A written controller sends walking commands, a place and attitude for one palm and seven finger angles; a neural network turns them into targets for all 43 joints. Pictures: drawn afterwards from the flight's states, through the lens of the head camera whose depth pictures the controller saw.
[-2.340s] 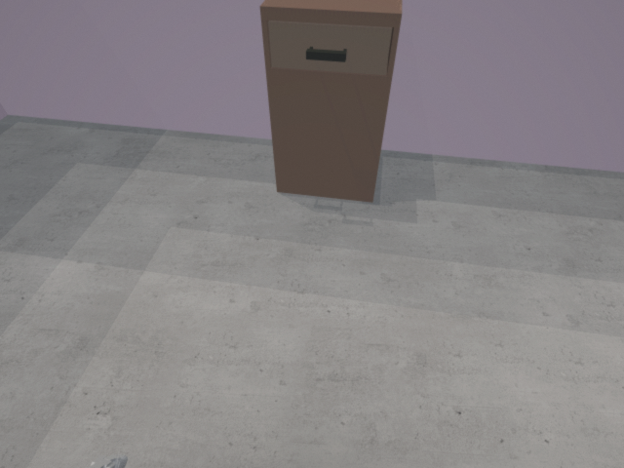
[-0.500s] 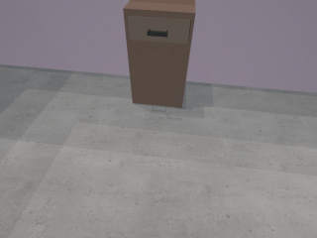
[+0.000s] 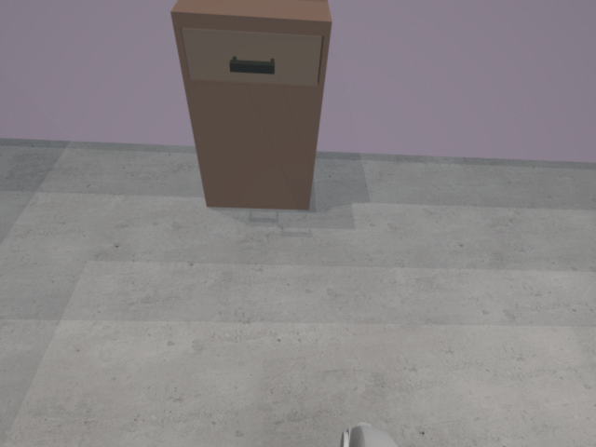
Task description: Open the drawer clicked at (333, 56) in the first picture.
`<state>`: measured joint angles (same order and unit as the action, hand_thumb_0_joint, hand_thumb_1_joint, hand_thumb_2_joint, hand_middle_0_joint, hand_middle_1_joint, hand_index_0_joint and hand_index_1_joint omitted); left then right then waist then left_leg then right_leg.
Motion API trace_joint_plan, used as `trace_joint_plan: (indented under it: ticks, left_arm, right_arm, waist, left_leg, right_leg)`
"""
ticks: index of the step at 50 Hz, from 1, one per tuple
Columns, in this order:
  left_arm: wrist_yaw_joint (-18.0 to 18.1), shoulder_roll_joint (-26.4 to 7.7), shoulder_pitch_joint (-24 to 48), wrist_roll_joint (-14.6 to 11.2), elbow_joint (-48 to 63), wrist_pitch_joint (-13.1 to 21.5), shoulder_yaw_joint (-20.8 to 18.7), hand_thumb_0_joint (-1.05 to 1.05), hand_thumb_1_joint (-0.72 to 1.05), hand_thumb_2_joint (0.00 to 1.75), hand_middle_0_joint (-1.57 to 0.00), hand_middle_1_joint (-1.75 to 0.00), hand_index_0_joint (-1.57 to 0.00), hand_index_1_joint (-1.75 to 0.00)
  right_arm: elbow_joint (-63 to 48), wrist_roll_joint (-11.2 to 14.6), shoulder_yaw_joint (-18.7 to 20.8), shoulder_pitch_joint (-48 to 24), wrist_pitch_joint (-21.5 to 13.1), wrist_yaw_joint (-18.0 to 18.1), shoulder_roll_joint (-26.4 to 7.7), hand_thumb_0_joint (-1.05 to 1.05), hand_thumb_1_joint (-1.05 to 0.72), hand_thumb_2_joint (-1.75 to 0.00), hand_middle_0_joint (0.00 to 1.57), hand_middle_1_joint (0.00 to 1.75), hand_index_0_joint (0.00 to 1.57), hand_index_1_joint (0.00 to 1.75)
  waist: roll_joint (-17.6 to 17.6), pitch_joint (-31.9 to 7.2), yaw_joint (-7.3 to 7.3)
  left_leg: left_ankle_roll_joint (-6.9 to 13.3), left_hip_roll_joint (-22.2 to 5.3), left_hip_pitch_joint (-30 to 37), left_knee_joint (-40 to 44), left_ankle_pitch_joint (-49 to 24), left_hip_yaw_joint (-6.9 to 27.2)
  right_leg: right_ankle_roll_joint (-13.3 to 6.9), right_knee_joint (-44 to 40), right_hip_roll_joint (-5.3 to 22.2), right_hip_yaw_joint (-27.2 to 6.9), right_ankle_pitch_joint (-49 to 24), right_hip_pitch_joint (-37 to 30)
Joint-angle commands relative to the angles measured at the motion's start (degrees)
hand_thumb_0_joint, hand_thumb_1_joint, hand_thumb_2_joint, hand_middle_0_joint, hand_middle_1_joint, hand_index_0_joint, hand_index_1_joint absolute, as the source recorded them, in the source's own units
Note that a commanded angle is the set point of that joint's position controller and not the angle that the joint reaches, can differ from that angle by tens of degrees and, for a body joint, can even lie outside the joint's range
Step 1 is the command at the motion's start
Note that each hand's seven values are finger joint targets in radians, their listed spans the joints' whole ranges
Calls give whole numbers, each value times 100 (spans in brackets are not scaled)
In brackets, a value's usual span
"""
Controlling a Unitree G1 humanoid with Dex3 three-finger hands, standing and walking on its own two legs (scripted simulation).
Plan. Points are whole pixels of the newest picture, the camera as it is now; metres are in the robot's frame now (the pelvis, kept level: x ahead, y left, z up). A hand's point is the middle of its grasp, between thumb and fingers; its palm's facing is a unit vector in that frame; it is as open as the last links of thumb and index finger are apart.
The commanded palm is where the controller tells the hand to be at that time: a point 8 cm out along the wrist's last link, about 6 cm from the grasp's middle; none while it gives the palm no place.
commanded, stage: walk to a spot facing it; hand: left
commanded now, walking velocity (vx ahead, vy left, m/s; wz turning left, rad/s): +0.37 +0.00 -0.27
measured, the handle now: (252, 63) +1.20 +0.22 -0.06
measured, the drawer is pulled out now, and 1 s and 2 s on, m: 0.00 0.00 0.00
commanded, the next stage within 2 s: turn to face it in 0.56 s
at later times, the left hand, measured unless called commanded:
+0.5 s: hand (216, 368) +0.28 +0.15 -0.17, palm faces -0.05 -0.98 -0.21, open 7.2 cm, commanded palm none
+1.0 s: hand (218, 283) +0.45 +0.19 -0.18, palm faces -0.03 -0.98 -0.18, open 7.3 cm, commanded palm none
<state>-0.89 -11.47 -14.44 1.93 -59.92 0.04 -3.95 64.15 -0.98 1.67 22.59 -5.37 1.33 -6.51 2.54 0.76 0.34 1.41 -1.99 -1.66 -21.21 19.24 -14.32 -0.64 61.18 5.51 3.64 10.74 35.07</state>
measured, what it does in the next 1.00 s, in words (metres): walks ahead: right foot, then left foot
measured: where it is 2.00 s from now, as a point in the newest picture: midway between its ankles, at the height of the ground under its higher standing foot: (304, 338)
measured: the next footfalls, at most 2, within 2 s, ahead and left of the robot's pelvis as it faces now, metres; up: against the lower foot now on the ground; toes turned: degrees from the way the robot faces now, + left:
right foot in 0.20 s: +0.27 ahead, -0.13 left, +0.00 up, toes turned -11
left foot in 0.66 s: +0.44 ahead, +0.09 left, +0.00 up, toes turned +5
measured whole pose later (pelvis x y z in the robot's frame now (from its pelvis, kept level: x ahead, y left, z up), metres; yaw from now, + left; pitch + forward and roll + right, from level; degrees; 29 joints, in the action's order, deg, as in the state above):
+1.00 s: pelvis +0.39 +0.01 +0.00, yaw -4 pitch -2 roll -1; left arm 2.0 -10.3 -12.2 1.2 -61.9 -0.5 -2.2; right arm 64.0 -0.8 1.8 17.2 -1.4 1.5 -7.0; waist 2.0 1.9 -0.8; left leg 3.9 -0.3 -10.1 -25.2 13.7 -8.7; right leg 2.9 43.3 5.3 3.9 19.5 21.3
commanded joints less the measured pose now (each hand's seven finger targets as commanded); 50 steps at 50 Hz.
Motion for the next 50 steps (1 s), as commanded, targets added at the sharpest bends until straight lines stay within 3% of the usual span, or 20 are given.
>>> trace_joint_plan:
  ticks: [1, 4, 6, 8, 9, 10, 11, 12, 14, 16, 18, 27, 29, 31, 32, 33, 34, 36, 40, 50]
  left_arm:
    - [-119, 204, 723, -21, 579, 68, 79, 0, 90, 90, -20, -30, -20, -30]
    - [-108, 136, 1045, -38, 699, 84, 65, 0, 90, 90, -20, -30, -20, -30]
    - [-94, -1, 754, -29, 634, 108, 33, 0, 90, 90, -20, -30, -20, -30]
    - [-50, -228, -353, 12, 307, 193, -40, 0, 90, 90, -20, -30, -20, -30]
    - [-11, -545, -1160, 45, 55, 275, -147, 0, 90, 90, -20, -30, -20, -30]
    - [69, -1210, -1686, 31, -46, 335, -299, 0, 90, 90, -20, -30, -20, -30]
    - [87, -1530, -1824, -125, -98, 317, -321, 0, 90, 90, -20, -30, -20, -30]
    - [100, -1427, -1270, -132, 59, 336, -296, 0, 90, 90, -20, -30, -20, -30]
    - [152, -806, -371, -120, 257, 351, -118, 0, 90, 90, -20, -30, -20, -30]
    - [165, -532, -58, -64, 269, 405, -22, 0, 90, 90, -20, -30, -20, -30]
    - [149, -478, -24, -36, 198, 429, -11, 0, 90, 90, -20, -30, -20, -30]
    - [103, -601, -780, -52, -61, 440, 5, 0, 90, 90, -20, -30, -20, -30]
    - [119, -645, -847, -47, -112, 412, 3, 0, 90, 90, -20, -30, -20, -30]
    - [128, -599, -784, -90, -120, 368, 4, 0, 90, 90, -20, -30, -20, -30]
    - [112, -397, -850, -113, -81, 353, 28, 0, 90, 90, -20, -30, -20, -30]
    - [81, -84, -981, -147, 14, 357, 92, 0, 90, 90, -20, -30, -20, -30]
    - [149, -237, -725, -83, 98, 351, 100, 0, 90, 90, -20, -30, -20, -30]
    - [119, -162, -329, -67, 65, 324, 69, 0, 90, 90, -20, -30, -20, -30]
    - [141, 187, -899, -66, -243, 126, 151, 0, 90, 90, -20, -30, -20, -30]
    - [270, 100, -50, -93, 21, -36, 176, 0, 90, 90, -20, -30, -20, -30]
  right_arm:
    - [63, -31, 109, 711, -77, 61, -674, 0, -90, -90, 20, 30, 20, 30]
    - [160, -54, 126, 825, -24, 61, -742, 0, -90, -90, 20, 30, 20, 30]
    - [177, -53, 167, 715, 5, 68, -910, 0, -90, -90, 20, 30, 20, 30]
    - [153, -37, 197, 569, 42, 49, -1068, 0, -90, -90, 20, 30, 20, 30]
    - [117, 6, 179, 540, 48, 2, -1012, 0, -90, -90, 20, 30, 20, 30]
    - [-25, 105, 120, 837, 20, -44, -593, 0, -90, -90, 20, 30, 20, 30]
    - [-236, 124, 108, 453, 11, -24, -543, 0, -90, -90, 20, 30, 20, 30]
    - [-298, 86, 167, 249, 23, -41, -604, 0, -90, -90, 20, 30, 20, 30]
    - [-306, -6, 175, -150, 151, -59, -591, 0, -90, -90, 20, 30, 20, 30]
    - [-176, -66, 137, 259, 318, -78, -388, 0, -90, -90, 20, 30, 20, 30]
    - [-139, -69, 150, 481, 387, -117, -303, 0, -90, -90, 20, 30, 20, 30]
    - [-835, -35, 141, -1250, 252, -278, -460, 0, -90, -90, 20, 30, 20, 30]
    - [-851, -17, 142, -1270, 210, -267, -502, 0, -90, -90, 20, 30, 20, 30]
    - [-625, -36, 166, -640, 147, -202, -701, 0, -90, -90, 20, 30, 20, 30]
    - [-410, -73, 249, 62, 97, -136, -1077, 0, -90, -90, 20, 30, 20, 30]
    - [-293, -107, 379, 742, 104, -92, -1744, 0, -90, -90, 20, 30, 20, 30]
    - [-206, -80, 325, 832, 168, -43, -1632, 0, -90, -90, 20, 30, 20, 30]
    - [-354, -37, 177, 128, 167, 11, -1166, 0, -90, -90, 20, 30, 20, 30]
    - [-394, 19, 58, -485, 81, 56, -709, 0, -90, -90, 20, 30, 20, 30]
    - [-172, -17, 154, -292, 368, 82, -870, 0, -90, -90, 20, 30, 20, 30]
  waist:
    - [-822, 1011, -194]
    - [-751, 1081, -219]
    - [-882, 790, -20]
    - [-757, 40, 487]
    - [-483, -473, 859]
    - [709, -1237, 876]
    - [650, -1337, 805]
    - [610, -1160, 654]
    - [-182, -45, 214]
    - [-36, 152, -194]
    - [199, 72, -365]
    - [325, 462, 131]
    - [217, 488, 73]
    - [-78, 241, -243]
    - [-767, -205, -497]
    - [-2113, -632, -607]
    - [-2010, -593, -696]
    - [-1141, 278, -417]
    - [-1040, -57, 90]
    - [-1123, 106, -50]
  left_leg:
    - [490, -1432, -116, 1124, -2753, 454]
    - [499, -1548, -49, 1004, -3276, 373]
    - [476, -1605, 237, 375, -4543, 201]
    - [311, -1439, 175, -1224, -5420, 42]
    - [125, -1221, -694, -2662, -4487, -34]
    - [-110, -441, -2403, -4757, -627, 25]
    - [-117, -59, -3202, -6123, 1351, 710]
    - [-81, -397, -3290, -6319, 795, 1306]
    - [-108, -846, -3172, -5852, 82, 1416]
    - [-195, -909, -2718, -5207, -126, 1306]
    - [-273, -863, -2505, -4544, -305, 1149]
    - [-281, -558, -2613, -1925, -664, 815]
    - [-231, -451, -2136, -1490, -587, 709]
    - [-182, -261, -850, -711, -833, 541]
    - [49, -830, 402, -336, -1023, 1303]
    - [632, -2299, 1208, 80, -1718, 2979]
    - [893, -2604, 906, 501, -1799, 3361]
    - [956, -2240, -267, 594, -2334, 2795]
    - [628, -1433, -942, 572, -3640, 1328]
    - [736, -1331, -828, 281, -3172, 1836]
  right_leg:
    - [-42, -1586, 44, 308, -405, 282]
    - [-224, -2085, -163, 422, -393, -229]
    - [-392, -2219, -368, 538, -77, -774]
    - [-550, -2663, -709, 737, 5, -2239]
    - [-681, -2914, -404, 350, -324, -3688]
    - [-1343, -3328, 1280, -2119, -610, -5132]
    - [-1815, -4106, 2081, -3504, -1439, -5162]
    - [-1626, -4291, 1943, -3206, -856, -4464]
    - [-1241, -4583, 1501, -2155, -167, -2692]
    - [-1000, -4850, 1124, -1342, 25, -1715]
    - [-865, -4948, 824, -829, 141, -1513]
    - [-905, -4901, 852, -914, -9, -2387]
    - [-852, -4660, 890, -919, -285, -2415]
    - [-625, -3733, 517, -573, -829, -2142]
    - [-382, -2446, 109, -303, -707, -1482]
    - [-72, -752, -522, 397, 1516, -496]
    - [-64, 312, -504, -3, 2402, -221]
    - [-3, 821, -54, -214, 1724, -36]
    - [259, -208, 114, -69, 961, -1082]
    - [379, -2291, -98, 126, 891, -1626]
